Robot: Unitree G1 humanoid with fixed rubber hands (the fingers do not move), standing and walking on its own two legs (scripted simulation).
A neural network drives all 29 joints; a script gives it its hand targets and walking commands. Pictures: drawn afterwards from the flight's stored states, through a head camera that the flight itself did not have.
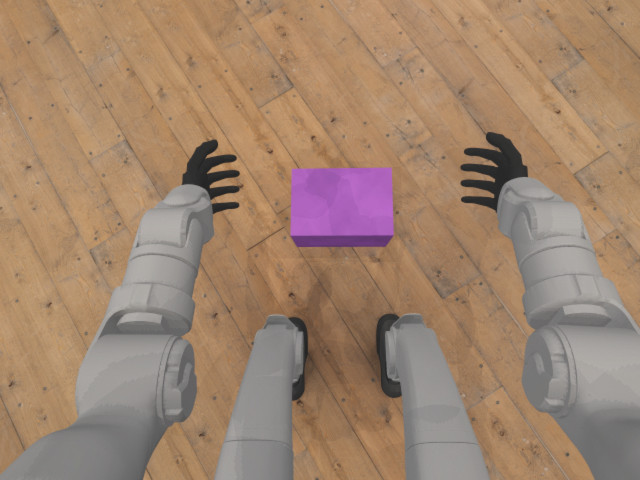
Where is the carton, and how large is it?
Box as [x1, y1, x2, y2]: [291, 168, 393, 246]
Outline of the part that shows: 292,169 291,236 297,246 385,246 393,235 391,168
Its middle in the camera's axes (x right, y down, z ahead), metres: +0.05 -0.08 +0.99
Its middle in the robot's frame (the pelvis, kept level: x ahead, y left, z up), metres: +0.54 +0.00 -0.58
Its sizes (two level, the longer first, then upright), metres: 0.241 0.166 0.156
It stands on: the floor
